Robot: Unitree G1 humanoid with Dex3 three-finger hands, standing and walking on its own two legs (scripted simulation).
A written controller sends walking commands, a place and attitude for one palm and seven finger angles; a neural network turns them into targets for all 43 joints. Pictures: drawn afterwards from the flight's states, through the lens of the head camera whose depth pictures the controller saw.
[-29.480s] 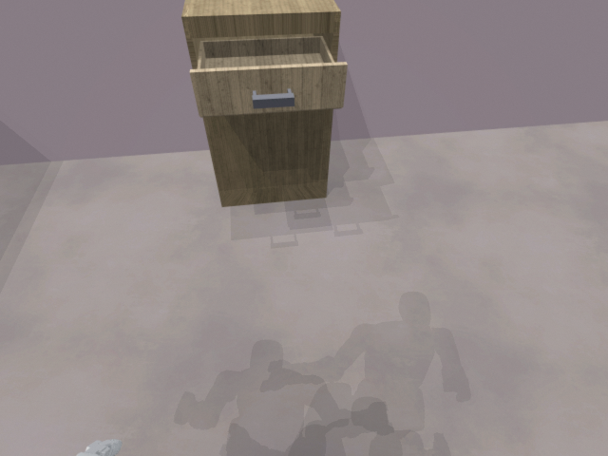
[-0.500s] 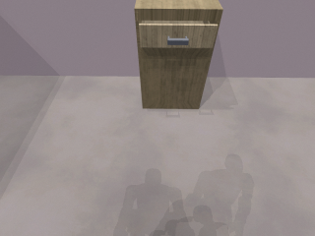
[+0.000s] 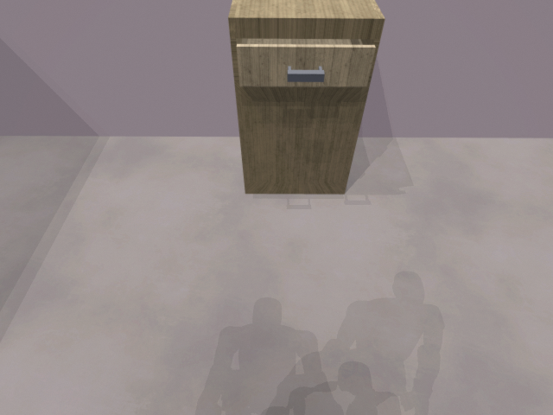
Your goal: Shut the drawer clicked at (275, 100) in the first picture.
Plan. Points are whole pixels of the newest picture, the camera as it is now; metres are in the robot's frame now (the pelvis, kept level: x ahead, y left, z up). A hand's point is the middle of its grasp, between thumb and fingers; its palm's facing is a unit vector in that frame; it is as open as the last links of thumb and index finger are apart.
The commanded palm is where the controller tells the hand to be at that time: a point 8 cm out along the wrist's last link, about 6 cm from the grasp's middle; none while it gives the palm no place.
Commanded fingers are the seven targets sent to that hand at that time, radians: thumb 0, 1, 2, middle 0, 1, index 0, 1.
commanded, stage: take the last steps up to it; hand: left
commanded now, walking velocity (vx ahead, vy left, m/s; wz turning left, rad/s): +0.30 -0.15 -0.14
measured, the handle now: (305, 72) +1.15 -0.04 -0.08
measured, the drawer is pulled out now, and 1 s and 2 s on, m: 0.05 0.05 0.05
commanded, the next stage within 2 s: come to a stop and stand still in 1.34 s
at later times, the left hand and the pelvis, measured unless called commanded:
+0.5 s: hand out of the picture +0.09 +0.06 -0.17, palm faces +0.03 -0.99 -0.16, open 7.3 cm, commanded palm none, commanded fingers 0.00 0.90 0.90 -0.20 -0.30 -0.20 -0.30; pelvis +0.12 -0.09 +0.00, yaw -1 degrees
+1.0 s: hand (262, 289) +0.39 +0.05 -0.17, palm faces -0.04 -0.99 -0.16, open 7.3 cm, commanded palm none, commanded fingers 0.00 0.90 0.90 -0.20 -0.30 -0.20 -0.30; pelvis +0.32 -0.13 +0.00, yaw -3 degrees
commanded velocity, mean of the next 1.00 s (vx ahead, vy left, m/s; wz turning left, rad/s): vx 0.30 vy -0.14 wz -0.05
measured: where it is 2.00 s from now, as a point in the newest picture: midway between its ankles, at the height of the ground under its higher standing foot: (358, 327)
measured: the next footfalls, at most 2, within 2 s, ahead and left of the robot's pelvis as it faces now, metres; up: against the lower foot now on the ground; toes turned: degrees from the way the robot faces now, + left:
left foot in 0.70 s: +0.34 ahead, -0.02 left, +0.00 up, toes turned +7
right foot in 1.16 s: +0.48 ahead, -0.33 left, +0.00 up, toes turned -11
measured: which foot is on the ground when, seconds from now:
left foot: down 0.00-0.24, up 0.26-0.68, down 0.70-1.00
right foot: down 0.00-0.72, up 0.74-1.00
